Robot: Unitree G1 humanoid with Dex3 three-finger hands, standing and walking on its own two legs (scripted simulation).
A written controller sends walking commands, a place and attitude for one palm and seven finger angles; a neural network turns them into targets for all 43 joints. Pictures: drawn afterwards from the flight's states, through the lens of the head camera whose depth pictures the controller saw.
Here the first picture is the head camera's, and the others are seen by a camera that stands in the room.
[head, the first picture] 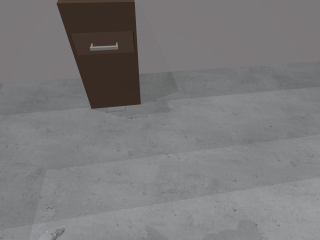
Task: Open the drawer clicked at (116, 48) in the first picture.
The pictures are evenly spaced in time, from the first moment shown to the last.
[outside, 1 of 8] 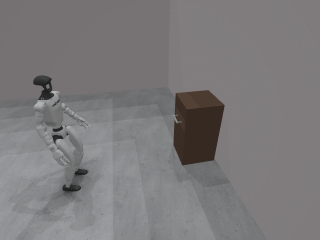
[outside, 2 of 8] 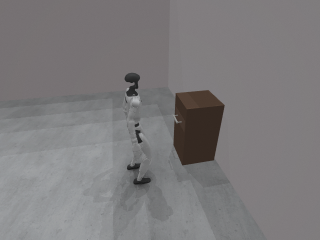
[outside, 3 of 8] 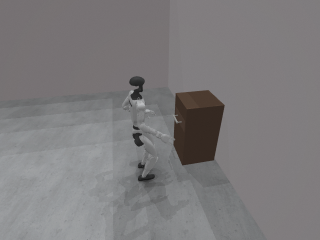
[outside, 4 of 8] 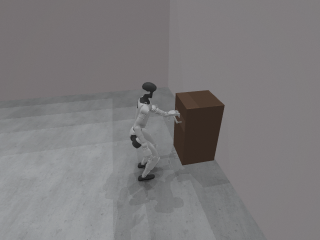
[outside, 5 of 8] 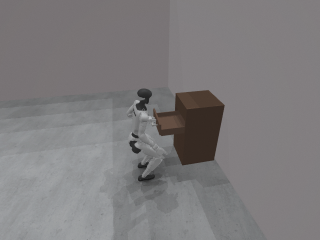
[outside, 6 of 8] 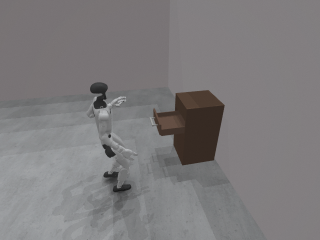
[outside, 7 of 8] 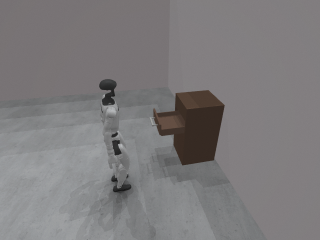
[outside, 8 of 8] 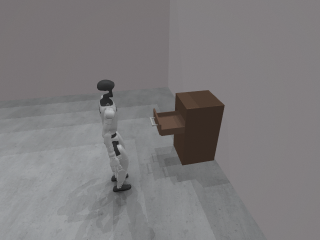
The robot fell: no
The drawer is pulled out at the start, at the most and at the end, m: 0.00 0.30 0.30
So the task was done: yes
